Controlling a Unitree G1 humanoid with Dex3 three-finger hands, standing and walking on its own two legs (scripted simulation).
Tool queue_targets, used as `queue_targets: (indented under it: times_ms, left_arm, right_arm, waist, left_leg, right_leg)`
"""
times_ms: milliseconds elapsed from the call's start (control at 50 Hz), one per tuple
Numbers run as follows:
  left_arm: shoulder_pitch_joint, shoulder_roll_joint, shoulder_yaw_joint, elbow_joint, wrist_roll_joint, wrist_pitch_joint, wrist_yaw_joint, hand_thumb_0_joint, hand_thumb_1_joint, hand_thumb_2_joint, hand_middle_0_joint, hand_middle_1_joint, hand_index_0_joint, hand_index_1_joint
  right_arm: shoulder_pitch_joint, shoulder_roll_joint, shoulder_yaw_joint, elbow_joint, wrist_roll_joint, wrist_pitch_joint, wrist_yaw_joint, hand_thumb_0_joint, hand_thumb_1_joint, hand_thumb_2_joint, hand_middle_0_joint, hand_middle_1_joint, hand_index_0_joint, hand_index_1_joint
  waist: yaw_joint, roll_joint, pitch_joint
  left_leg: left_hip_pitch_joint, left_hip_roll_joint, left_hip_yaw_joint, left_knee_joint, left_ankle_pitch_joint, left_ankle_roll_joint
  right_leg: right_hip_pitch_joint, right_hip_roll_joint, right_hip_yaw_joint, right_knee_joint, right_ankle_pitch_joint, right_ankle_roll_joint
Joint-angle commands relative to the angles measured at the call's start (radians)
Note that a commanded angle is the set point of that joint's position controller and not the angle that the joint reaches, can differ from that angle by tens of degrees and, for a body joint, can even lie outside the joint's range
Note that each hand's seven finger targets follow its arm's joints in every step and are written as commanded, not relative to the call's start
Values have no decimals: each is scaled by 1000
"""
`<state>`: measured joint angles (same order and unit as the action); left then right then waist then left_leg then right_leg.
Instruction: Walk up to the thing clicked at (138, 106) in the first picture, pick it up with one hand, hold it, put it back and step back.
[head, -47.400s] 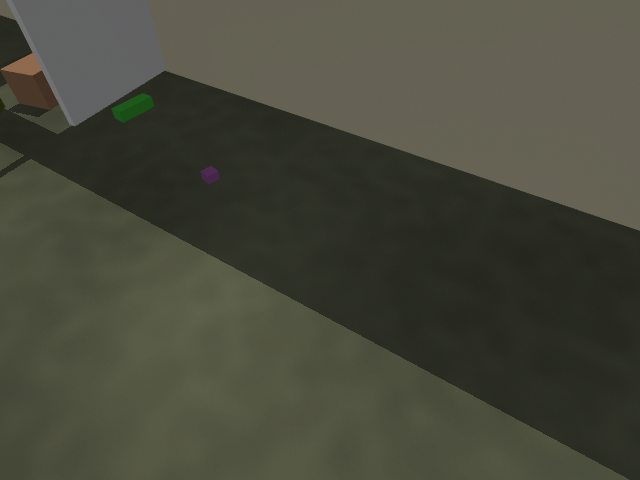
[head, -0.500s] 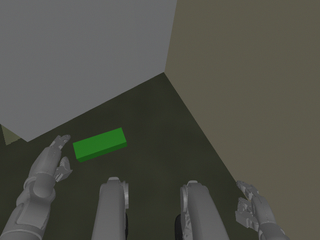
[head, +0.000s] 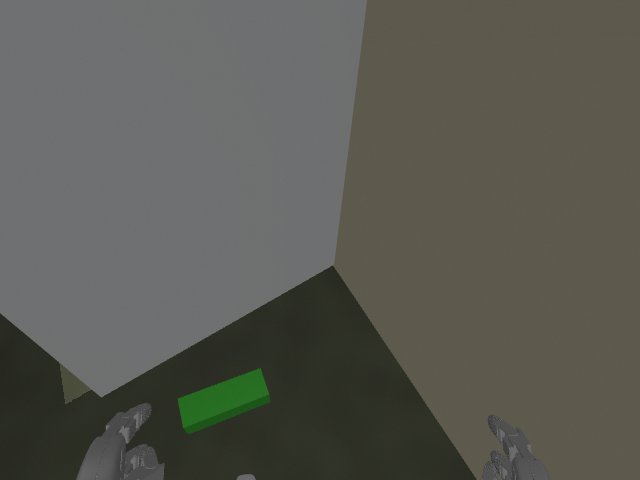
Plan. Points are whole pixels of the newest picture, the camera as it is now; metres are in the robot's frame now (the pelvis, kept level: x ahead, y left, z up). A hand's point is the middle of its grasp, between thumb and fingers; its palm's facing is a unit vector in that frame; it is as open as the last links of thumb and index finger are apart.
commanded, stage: home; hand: left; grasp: from above
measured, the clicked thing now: (225, 400) +0.46 +0.22 -0.66
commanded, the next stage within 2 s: none
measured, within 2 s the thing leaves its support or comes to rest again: neither
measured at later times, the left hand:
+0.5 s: hand out of the picture +0.17 +0.18 -0.03, palm faces +0.07 -0.98 -0.20, open 7.4 cm
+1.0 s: hand out of the picture +0.16 +0.18 -0.03, palm faces +0.06 -0.98 -0.20, open 7.4 cm
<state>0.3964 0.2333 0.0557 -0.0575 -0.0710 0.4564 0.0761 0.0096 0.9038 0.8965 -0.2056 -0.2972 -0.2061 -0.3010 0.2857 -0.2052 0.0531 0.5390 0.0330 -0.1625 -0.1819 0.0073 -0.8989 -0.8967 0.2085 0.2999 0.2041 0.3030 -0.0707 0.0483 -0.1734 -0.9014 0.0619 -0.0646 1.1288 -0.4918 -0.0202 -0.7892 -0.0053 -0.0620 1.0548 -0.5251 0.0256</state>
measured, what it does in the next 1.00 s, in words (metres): stands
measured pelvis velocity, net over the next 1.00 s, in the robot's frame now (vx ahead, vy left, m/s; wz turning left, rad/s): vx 0.00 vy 0.00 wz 0.02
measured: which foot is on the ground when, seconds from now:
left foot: down 0.00-1.00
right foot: down 0.00-1.00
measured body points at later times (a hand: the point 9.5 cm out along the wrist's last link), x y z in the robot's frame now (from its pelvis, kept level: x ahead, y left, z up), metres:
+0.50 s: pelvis +0.01 +0.00 +0.02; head +0.03 +0.01 +0.47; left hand +0.16 +0.24 -0.01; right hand +0.19 -0.23 -0.03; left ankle +0.03 +0.13 -0.66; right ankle -0.01 -0.14 -0.66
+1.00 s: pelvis +0.00 +0.00 +0.02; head +0.02 +0.00 +0.47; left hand +0.16 +0.23 -0.01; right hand +0.17 -0.24 -0.04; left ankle +0.03 +0.13 -0.66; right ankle -0.01 -0.14 -0.66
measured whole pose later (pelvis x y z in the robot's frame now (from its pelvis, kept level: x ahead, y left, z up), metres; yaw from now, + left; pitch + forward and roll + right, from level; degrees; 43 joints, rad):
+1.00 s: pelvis +0.00 +0.00 +0.02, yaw +1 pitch +9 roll -3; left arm 0.49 0.23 0.03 -0.12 -0.05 0.47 0.02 0.01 0.91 0.90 -0.20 -0.30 -0.20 -0.30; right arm 0.29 -0.22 0.04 0.54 0.01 -0.23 -0.19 0.01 -0.90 -0.90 0.21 0.30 0.20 0.30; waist -0.04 0.05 -0.15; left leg -0.72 0.05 -0.05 1.01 -0.45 -0.02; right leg -0.61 -0.02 -0.06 0.95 -0.49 0.03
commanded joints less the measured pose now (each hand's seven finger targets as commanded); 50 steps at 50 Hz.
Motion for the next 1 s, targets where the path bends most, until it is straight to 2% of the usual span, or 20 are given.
queue_targets:
  times_ms: [0,40,100,160,200,360,460,640,720,760,800,860,980]
  left_arm:
    - [78,84,40,-236,9,-30,-7,0,900,900,-200,-299,-200,-299]
    - [95,78,37,-265,10,-28,-14,0,900,900,-200,-299,-200,-299]
    - [120,79,36,-266,17,-23,-27,0,899,899,-200,-299,-200,-299]
    - [97,78,27,-278,21,-25,-39,0,899,899,-200,-299,-200,-299]
    - [82,80,28,-261,20,-31,-45,0,899,899,-200,-298,-200,-298]
    - [82,94,42,-263,31,-44,-48,0,896,897,-199,-298,-199,-298]
    - [68,94,38,-267,33,-46,-45,0,899,899,-200,-298,-200,-298]
    - [89,89,34,-253,27,-42,-45,0,899,899,-200,-299,-200,-299]
    - [80,90,40,-257,24,-41,-43,0,898,899,-200,-298,-200,-298]
    - [78,94,39,-267,25,-42,-44,0,900,899,-200,-299,-200,-299]
    - [77,87,28,-260,26,-41,-48,0,900,899,-200,-299,-200,-299]
    - [74,95,40,-252,28,-39,-48,0,900,899,-200,-298,-200,-298]
    - [68,89,32,-263,27,-39,-50,0,900,899,-200,-299,-200,-299]
  right_arm:
    - [-45,-114,-56,-157,-10,-78,-22,0,-900,-900,200,299,200,299]
    - [-43,-115,-61,-160,-15,-85,-23,0,-900,-900,200,299,200,299]
    - [-53,-123,-66,-168,-19,-94,-22,0,-900,-900,200,300,200,300]
    - [-54,-130,-73,-165,-24,-106,-20,0,-900,-900,200,300,200,300]
    - [-59,-135,-74,-164,-26,-113,-18,0,-900,-900,200,300,200,300]
    - [-67,-137,-76,-157,-33,-127,-13,0,-900,-900,200,300,200,300]
    - [-81,-137,-70,-157,-32,-127,-11,0,-900,-900,200,300,200,300]
    - [-77,-137,-70,-155,-29,-129,-13,0,-900,-900,200,300,200,300]
    - [-79,-136,-69,-159,-28,-131,-15,0,-900,-900,200,300,200,300]
    - [-76,-137,-70,-157,-28,-132,-15,0,-900,-900,200,300,200,300]
    - [-76,-137,-70,-157,-28,-134,-14,0,-900,-900,200,300,200,300]
    - [-77,-135,-71,-156,-28,-134,-16,0,-900,-900,200,300,200,300]
    - [-77,-135,-70,-157,-26,-136,-15,0,-900,-900,200,300,200,300]
  waist:
    - [13,19,-148]
    - [11,15,-129]
    - [20,-2,-62]
    - [15,16,-55]
    - [10,-19,-39]
    - [22,5,-79]
    - [32,35,-48]
    - [32,1,-66]
    - [36,-2,-54]
    - [37,1,-63]
    - [31,6,-55]
    - [38,5,-33]
    - [32,8,-46]
  left_leg:
    - [290,-49,28,-212,301,32]
    - [315,-49,26,-235,307,31]
    - [316,-48,23,-273,259,31]
    - [334,-50,24,-286,247,27]
    - [335,-50,21,-286,242,31]
    - [364,-54,26,-270,292,29]
    - [351,-53,17,-302,208,25]
    - [349,-52,22,-287,239,30]
    - [333,-53,28,-292,193,29]
    - [339,-51,25,-292,202,29]
    - [333,-51,25,-296,185,28]
    - [321,-51,30,-297,160,28]
    - [329,-49,25,-300,164,27]
  right_leg:
    - [151,35,-7,-222,323,-23]
    - [165,38,-14,-238,322,-23]
    - [157,40,-26,-263,265,-23]
    - [160,38,-27,-268,248,-24]
    - [161,38,-28,-274,247,-18]
    - [187,30,-18,-262,299,-16]
    - [173,32,-23,-269,219,-23]
    - [183,31,-19,-269,246,-20]
    - [169,31,-19,-279,201,-20]
    - [177,31,-18,-274,211,-21]
    - [167,32,-18,-272,197,-21]
    - [154,30,-16,-282,170,-21]
    - [154,31,-18,-272,174,-21]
